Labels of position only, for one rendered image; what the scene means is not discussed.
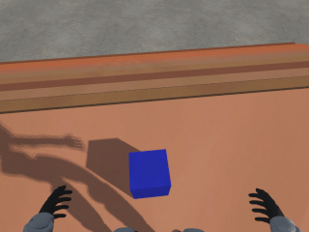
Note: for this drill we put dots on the robot left forearm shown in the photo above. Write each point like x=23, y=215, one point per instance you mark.
x=41, y=222

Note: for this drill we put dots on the robot right forearm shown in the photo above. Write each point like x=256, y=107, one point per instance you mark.
x=282, y=224

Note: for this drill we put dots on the carton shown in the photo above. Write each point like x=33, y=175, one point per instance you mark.
x=149, y=174

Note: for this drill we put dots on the left robot hand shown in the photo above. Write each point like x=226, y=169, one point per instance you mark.
x=49, y=205

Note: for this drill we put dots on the right robot hand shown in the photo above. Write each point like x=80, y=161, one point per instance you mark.
x=271, y=209

